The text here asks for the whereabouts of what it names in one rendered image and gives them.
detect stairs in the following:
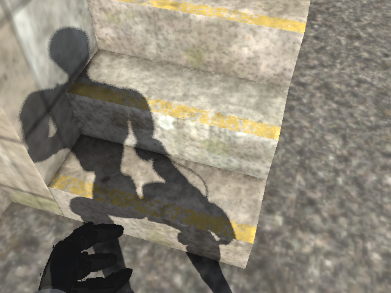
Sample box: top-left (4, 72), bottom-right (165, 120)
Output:
top-left (47, 0), bottom-right (310, 269)

